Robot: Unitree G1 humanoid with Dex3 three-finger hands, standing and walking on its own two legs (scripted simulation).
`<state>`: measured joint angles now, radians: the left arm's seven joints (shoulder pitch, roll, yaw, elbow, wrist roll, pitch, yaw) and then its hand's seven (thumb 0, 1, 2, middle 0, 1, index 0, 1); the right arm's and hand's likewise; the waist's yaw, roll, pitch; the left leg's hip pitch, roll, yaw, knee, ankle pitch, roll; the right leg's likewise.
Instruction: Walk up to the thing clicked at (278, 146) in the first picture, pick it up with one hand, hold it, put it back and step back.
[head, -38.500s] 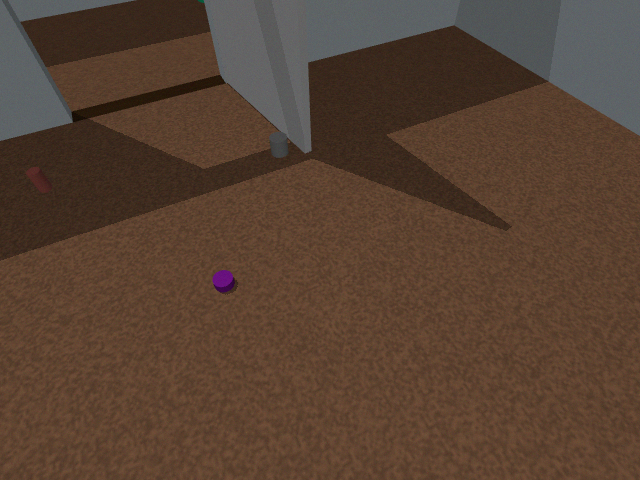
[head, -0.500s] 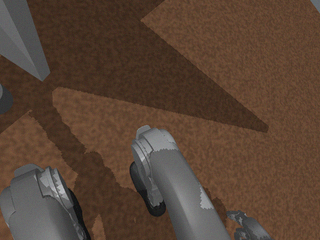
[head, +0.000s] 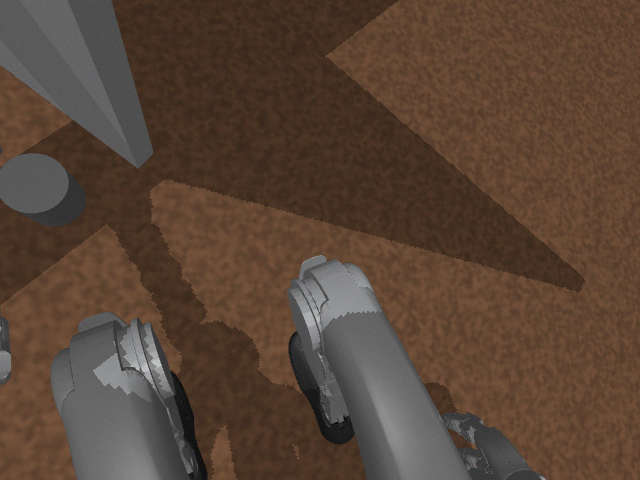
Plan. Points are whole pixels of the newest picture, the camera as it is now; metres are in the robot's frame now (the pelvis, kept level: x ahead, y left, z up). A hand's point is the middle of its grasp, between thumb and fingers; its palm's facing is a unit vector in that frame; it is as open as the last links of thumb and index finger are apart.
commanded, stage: home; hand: left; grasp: from above
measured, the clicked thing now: (45, 192) +0.52 +0.27 -0.31
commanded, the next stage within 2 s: none
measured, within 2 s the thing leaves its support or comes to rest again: neither
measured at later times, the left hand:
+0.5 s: hand out of the picture +0.33 +0.26 +0.08, palm faces -0.12 -0.80 -0.58, open 7.5 cm
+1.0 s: hand out of the picture +0.24 +0.23 +0.27, palm faces +0.25 -0.94 -0.22, open 7.4 cm
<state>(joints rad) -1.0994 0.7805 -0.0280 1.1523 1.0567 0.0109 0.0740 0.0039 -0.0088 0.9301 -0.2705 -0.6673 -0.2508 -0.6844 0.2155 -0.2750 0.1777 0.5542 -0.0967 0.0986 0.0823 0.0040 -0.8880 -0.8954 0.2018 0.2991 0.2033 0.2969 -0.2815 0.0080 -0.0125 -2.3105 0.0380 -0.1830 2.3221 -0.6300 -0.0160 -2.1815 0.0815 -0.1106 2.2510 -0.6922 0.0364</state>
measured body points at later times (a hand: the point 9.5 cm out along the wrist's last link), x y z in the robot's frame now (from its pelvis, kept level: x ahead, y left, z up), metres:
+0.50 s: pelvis +0.01 +0.00 +0.19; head +0.15 +0.06 +0.62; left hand +0.33 +0.30 +0.12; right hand +0.20 -0.23 +0.08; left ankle +0.08 +0.14 -0.32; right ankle +0.10 -0.12 -0.32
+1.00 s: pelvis +0.07 +0.01 +0.34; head +0.12 +0.04 +0.79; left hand +0.22 +0.28 +0.28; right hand +0.27 -0.19 +0.26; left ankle +0.08 +0.13 -0.32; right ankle +0.10 -0.12 -0.32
